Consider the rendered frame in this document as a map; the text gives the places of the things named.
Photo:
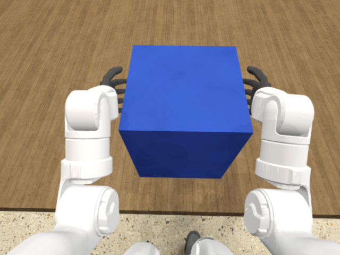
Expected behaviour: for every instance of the left robot forearm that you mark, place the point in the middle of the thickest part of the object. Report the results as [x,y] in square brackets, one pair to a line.
[88,116]

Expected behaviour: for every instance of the robot right shin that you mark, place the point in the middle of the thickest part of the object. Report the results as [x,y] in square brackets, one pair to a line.
[205,237]

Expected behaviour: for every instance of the right robot forearm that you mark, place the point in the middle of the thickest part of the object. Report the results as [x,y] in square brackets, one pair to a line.
[286,131]

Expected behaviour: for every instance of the right robot foot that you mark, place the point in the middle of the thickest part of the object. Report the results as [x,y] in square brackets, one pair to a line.
[191,239]

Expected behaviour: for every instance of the left robot hand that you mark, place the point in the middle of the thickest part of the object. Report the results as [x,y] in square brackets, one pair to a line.
[112,83]

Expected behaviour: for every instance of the carton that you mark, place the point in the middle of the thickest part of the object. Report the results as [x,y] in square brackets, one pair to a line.
[185,112]

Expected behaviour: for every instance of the right robot upper arm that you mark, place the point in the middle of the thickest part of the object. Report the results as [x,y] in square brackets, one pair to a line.
[282,220]

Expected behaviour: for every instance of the left robot upper arm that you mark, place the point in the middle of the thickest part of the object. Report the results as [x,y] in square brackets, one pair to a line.
[84,215]

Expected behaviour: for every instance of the right robot hand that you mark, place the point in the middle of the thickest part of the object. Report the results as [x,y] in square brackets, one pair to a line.
[263,82]

